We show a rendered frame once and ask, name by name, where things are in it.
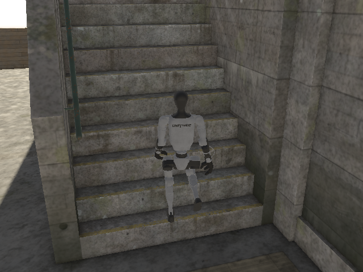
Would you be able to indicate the robot left hand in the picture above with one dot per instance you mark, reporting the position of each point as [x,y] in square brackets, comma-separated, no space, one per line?
[159,157]

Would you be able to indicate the right robot forearm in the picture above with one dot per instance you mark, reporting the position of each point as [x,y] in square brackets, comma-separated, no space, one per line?
[206,152]

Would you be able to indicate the robot right hand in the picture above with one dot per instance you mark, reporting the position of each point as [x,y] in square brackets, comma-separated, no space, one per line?
[209,167]

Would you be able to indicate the robot left upper arm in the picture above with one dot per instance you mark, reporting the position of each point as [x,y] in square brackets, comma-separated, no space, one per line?
[163,121]

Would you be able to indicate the robot right upper arm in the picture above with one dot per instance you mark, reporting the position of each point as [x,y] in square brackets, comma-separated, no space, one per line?
[201,129]

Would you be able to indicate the right robot thigh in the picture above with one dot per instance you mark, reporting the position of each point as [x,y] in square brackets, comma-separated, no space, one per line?
[194,163]

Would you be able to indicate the left robot forearm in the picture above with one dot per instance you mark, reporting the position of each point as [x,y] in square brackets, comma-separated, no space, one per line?
[158,149]

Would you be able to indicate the left robot shin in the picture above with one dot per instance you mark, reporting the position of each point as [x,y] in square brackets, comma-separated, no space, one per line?
[169,196]

